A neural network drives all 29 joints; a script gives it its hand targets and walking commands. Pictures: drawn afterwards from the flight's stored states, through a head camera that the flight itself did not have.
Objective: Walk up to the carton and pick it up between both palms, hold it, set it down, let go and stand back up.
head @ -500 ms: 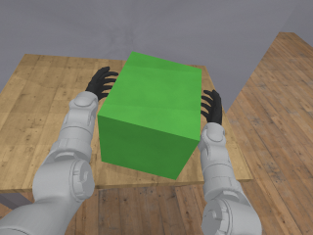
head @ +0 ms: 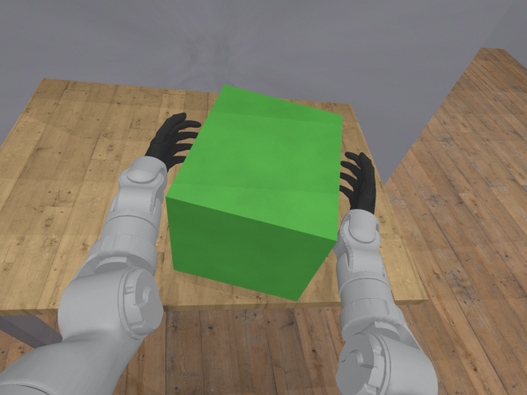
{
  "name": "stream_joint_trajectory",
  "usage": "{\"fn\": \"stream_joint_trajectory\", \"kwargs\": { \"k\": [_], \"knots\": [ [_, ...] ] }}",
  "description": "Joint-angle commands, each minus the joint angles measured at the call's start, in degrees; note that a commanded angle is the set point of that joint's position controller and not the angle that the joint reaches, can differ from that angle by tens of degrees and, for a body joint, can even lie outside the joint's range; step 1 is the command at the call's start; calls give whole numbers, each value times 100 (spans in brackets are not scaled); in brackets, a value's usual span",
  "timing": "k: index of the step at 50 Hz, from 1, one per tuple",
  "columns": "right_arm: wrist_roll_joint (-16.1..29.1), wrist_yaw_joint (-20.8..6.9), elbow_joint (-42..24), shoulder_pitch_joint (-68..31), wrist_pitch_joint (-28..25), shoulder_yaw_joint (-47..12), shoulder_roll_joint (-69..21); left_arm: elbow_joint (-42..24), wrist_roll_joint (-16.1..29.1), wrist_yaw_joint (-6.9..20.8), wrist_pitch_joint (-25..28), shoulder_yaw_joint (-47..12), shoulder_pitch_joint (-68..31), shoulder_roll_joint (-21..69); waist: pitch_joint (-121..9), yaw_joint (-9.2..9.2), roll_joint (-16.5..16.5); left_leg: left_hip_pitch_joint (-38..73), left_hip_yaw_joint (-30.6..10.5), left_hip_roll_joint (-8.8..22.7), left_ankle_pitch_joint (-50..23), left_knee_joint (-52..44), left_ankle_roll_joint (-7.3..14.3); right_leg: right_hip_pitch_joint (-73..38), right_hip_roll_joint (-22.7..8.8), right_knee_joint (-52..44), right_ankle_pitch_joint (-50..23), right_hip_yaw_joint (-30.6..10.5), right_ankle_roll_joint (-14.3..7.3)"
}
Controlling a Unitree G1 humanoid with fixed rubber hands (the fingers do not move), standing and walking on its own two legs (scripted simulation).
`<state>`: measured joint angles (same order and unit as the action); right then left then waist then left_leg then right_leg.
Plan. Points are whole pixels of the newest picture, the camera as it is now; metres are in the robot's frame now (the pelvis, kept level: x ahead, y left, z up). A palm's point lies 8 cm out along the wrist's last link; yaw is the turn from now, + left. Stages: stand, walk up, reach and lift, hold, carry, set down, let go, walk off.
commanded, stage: set down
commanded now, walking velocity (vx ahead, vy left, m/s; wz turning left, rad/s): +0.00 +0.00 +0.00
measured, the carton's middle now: (259, 190) +0.45 -0.01 +0.02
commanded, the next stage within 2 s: none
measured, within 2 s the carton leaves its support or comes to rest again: rests again in 0.96 s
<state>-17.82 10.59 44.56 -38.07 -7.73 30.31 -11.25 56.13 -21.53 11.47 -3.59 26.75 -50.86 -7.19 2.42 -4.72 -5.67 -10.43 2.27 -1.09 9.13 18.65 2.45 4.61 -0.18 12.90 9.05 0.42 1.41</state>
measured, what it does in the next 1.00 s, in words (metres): stands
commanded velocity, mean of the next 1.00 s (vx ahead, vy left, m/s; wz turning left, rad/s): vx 0.00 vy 0.00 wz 0.00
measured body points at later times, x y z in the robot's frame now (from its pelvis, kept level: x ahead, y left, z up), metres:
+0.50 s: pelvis +0.00 +0.00 +0.00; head +0.04 +0.05 +0.44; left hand +0.45 +0.15 +0.08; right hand +0.38 -0.16 +0.09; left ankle +0.01 +0.08 -0.75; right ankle -0.03 -0.13 -0.75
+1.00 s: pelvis +0.00 +0.00 +0.00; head +0.04 +0.04 +0.44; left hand +0.45 +0.15 +0.08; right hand +0.38 -0.17 +0.09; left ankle +0.01 +0.08 -0.75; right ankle -0.03 -0.13 -0.75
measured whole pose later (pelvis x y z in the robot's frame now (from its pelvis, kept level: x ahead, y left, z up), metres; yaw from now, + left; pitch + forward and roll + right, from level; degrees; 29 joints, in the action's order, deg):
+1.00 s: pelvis +0.00 +0.00 +0.00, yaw +0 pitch +1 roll -1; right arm -23.4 9.8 44.9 -39.1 -13.6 35.1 -13.1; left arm 55.0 -25.9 13.9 -0.2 30.9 -51.1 -6.4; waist 4.5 -4.2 -5.7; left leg -11.2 2.1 -1.0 8.8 19.0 2.2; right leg 6.0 -0.2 14.9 9.8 0.8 1.2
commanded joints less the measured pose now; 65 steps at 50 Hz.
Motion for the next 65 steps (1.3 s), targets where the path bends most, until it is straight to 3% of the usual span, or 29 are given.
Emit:
{"fn": "stream_joint_trajectory", "kwargs": {
  "k": [1, 30, 31, 32, 48, 50, 52, 55, 58, 60, 62, 65],
  "knots": [
    [-273, -540, -65, -2811, -359, -1617, -2391, -15, -56, 487, 81, -1070, -2663, 2851, -2086, -49, 890, 1145, 377, 158, -1475, -17, -469, -341, 157, 116, -1477, 605, 152],
    [-795, -643, 456, -2195, -533, -982, -2261, 158, -499, 391, 293, -632, -2335, 2731, -1525, -14, 920, 1022, 341, 227, -876, -130, -444, 243, 155, -2, -572, 707, 155],
    [-711, -605, 689, -1952, -515, -906, -2261, -162, -444, 373, 378, -739, -2375, 2720, -1602, -138, 1058, 1302, 230, 325, -1055, -89, -569, 506, 213, 84, -488, 826, 118],
    [-710, -603, 671, -1979, -524, -919, -2189, -118, -458, 366, 395, -712, -2292, 2690, -1552, -71, 1124, 1299, 255, 286, -1160, -28, -591, 570, 212, 52, -438, 796, 98],
    [-882, -595, 629, -1667, -363, -698, -1724, -65, -462, 387, 493, -465, -2236, 2000, -1202, -159, 844, 1200, 299, 274, -562, -139, -420, 360, 131, 92, -410, 667, 201],
    [-745, -476, 734, -1461, -363, -589, -1093, -127, -337, 240, 525, -456, -2113, 1351, -1127, -194, 835, 1226, 289, 274, -519, -128, -406, 373, 121, 124, -392, 654, 228],
    [-332, -209, 867, -1176, -366, -611, 40, -307, 29, -94, 583, -668, -1925, 116, -1062, -258, 895, 1118, 238, 289, -442, -98, -399, 505, 118, 178, -377, 639, 246],
    [784, 167, 900, -1675, -317, -1265, 455, -76, 1143, -576, 697, -1566, -2159, -633, -1571, -379, 1091, 458, 135, 315, -272, 120, -408, 845, 174, 279, -683, 432, 108],
    [1169, 465, 744, -2362, -507, -1527, 517, 674, 2062, -858, 1016, -1872, -2621, -966, -3053, -437, 1036, -407, 77, 230, -355, 620, -344, 1040, 92, 678, -1302, 241, 65],
    [1247, 557, 681, -2615, -743, -1610, 590, 1045, 2345, -930, 1356, -1847, -2803, -1155, -4292, -404, 971, -666, 12, 191, -898, 1026, -324, 788, 39, 1162, -2319, 157, 102],
    [1445, 573, 840, -2639, -965, -1782, 736, 1249, 2373, -923, 1664, -1796, -2886, -1323, -5176, -322, 1035, -454, -77, 189, -1939, 1414, -411, 690, 75, 1500, -3205, 168, 154],
    [1994, 533, 1534, -2435, -1093, -2052, 1136, 1729, 2209, -829, 1767, -1770, -2764, -1628, -4910, -306, 1169, 158, -170, 171, -2895, 1682, -549, 867, 156, 1558, -3694, 229, 199]
  ]
}}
